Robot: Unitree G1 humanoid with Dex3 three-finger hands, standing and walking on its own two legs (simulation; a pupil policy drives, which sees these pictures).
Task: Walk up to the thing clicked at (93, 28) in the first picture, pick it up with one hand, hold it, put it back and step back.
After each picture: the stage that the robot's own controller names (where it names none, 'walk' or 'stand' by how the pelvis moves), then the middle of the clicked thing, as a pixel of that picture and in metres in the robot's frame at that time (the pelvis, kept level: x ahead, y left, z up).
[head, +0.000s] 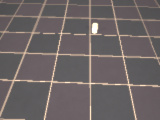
stand; (94, 28) +1.68 -0.10 -0.72
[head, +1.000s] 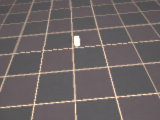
walk; (76, 41) +1.55 +0.23 -0.70
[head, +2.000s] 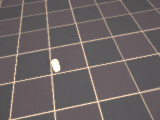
walk; (55, 65) +0.98 +0.38 -0.71
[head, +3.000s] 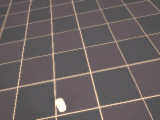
walk; (60, 105) +0.61 +0.31 -0.72
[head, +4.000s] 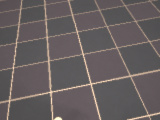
walk; out of the picture +0.42 +0.26 -0.71
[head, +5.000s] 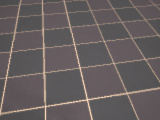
stand; out of the picture +0.35 +0.22 -0.72
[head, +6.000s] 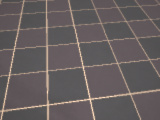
stand; out of the picture +0.34 +0.20 -0.72
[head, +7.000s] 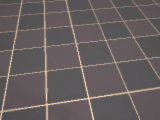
stand; out of the picture +0.35 +0.21 -0.72
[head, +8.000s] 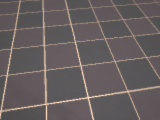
stand; out of the picture +0.34 +0.21 -0.72
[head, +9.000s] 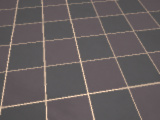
go down; out of the picture +0.34 +0.21 -0.72
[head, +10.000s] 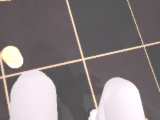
go down; (13, 57) +0.40 +0.29 -0.29
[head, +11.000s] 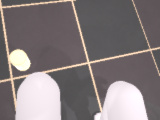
approach; (20, 60) +0.40 +0.29 -0.30
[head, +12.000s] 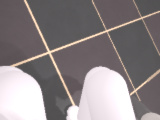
close in; out of the picture +0.35 +0.33 -0.21
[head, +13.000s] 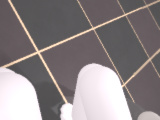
close; out of the picture +0.36 +0.33 -0.21
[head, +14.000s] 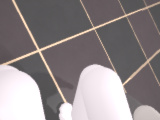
lift; out of the picture +0.34 +0.33 -0.21
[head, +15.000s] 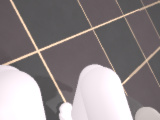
lift; out of the picture +0.32 +0.32 -0.21
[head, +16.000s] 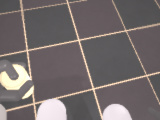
lift; (18, 82) +0.32 +0.22 -0.01
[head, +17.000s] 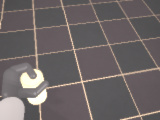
hold; (34, 87) +0.33 +0.18 -0.01
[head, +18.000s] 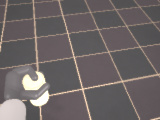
hold; (36, 89) +0.33 +0.18 +0.00
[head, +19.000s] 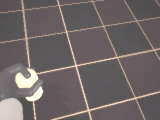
crouch; (30, 85) +0.35 +0.19 -0.06
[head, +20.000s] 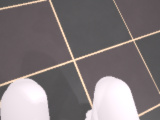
lower; out of the picture +0.42 +0.31 -0.10
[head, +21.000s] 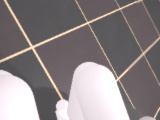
lower; out of the picture +0.37 +0.34 -0.22
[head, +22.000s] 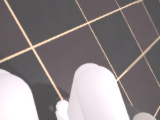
lower; out of the picture +0.36 +0.34 -0.21
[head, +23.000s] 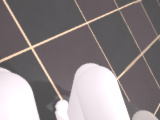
lower; out of the picture +0.36 +0.34 -0.21
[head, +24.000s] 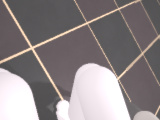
lower; out of the picture +0.35 +0.34 -0.21
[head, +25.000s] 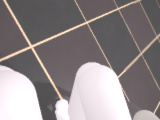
open; out of the picture +0.33 +0.32 -0.21
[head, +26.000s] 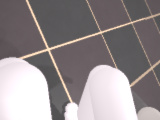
stand; out of the picture +0.35 +0.30 -0.21
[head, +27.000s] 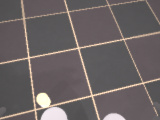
walk; (43, 100) +0.36 +0.24 -0.52
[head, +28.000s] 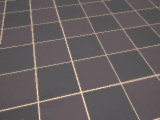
stand; out of the picture +0.34 +0.22 -0.66
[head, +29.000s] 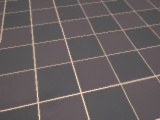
stand; out of the picture +0.33 +0.22 -0.67
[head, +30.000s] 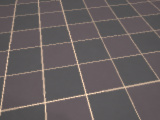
stand; out of the picture +0.35 +0.21 -0.72
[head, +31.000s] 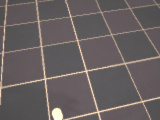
walk; (57, 114) +0.40 +0.19 -0.70
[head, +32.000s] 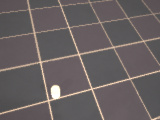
walk; (55, 92) +0.56 +0.18 -0.71
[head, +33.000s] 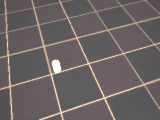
walk; (56, 66) +0.87 +0.31 -0.69
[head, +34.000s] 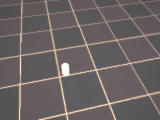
stand; (65, 69) +0.95 +0.22 -0.71
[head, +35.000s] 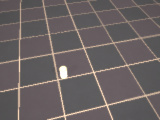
stand; (63, 72) +0.97 +0.23 -0.72
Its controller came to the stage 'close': yes
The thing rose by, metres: 0.71
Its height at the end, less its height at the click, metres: +0.00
